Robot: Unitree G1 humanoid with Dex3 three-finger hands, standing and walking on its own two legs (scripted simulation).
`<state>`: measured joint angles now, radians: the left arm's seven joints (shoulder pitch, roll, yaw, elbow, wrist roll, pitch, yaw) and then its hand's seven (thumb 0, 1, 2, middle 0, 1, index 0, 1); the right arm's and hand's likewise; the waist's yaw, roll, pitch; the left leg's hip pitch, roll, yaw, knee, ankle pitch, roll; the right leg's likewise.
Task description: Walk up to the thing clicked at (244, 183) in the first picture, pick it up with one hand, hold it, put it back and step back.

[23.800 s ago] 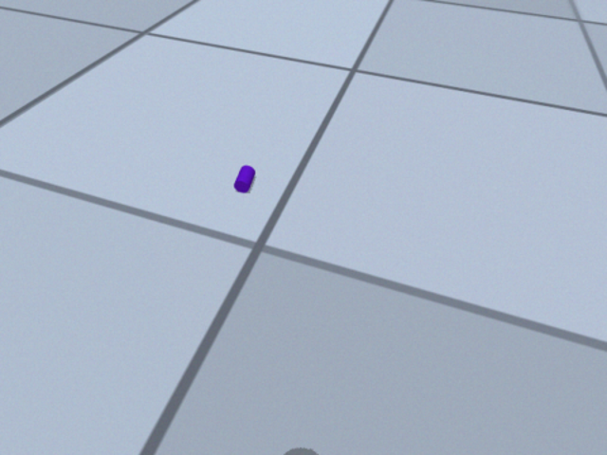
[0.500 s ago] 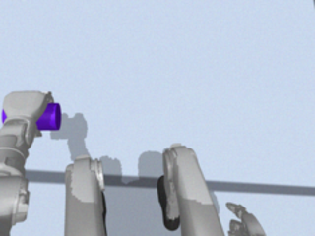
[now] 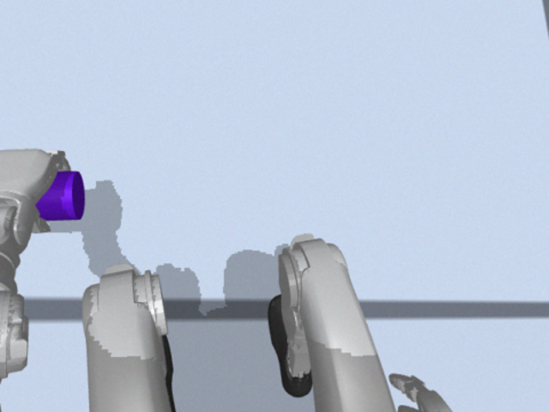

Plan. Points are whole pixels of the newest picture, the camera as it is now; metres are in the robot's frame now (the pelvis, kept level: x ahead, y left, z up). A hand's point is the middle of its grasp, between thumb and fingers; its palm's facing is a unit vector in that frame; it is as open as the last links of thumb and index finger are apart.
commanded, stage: crouch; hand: left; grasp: from above
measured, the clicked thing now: (34, 196) +0.45 +0.28 -0.20
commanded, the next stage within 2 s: lower in 0.08 s
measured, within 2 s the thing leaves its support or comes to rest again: neither
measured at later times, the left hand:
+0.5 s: hand (47, 202) +0.44 +0.27 -0.23, palm faces -0.52 -0.04 -0.85, open 10.1 cm
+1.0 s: hand (59, 204) +0.45 +0.27 -0.28, palm faces -0.52 -0.06 -0.85, open 10.1 cm
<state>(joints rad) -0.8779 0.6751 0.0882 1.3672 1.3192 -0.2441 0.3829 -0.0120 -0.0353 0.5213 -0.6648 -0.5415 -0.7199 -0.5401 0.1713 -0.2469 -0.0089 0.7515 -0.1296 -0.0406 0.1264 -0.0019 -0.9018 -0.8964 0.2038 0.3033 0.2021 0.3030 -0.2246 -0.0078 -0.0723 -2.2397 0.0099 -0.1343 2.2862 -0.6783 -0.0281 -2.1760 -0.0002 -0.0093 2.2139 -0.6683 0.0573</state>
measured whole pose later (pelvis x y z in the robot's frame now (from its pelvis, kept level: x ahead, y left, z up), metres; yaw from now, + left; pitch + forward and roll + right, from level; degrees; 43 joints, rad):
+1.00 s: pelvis +0.01 +0.00 -0.06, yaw -3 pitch +33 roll -9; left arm -0.96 0.81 0.14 1.59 1.36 -0.29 0.51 -0.01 -0.04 0.50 -0.70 -0.48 -0.76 -0.47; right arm 0.10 -0.26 0.10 0.77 -0.21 -0.09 0.17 0.00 -0.90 -0.89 0.20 0.30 0.20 0.30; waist -0.29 -0.06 0.03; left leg -2.37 0.00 -0.21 2.51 -0.72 -0.05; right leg -2.30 0.03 -0.04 2.40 -0.69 0.07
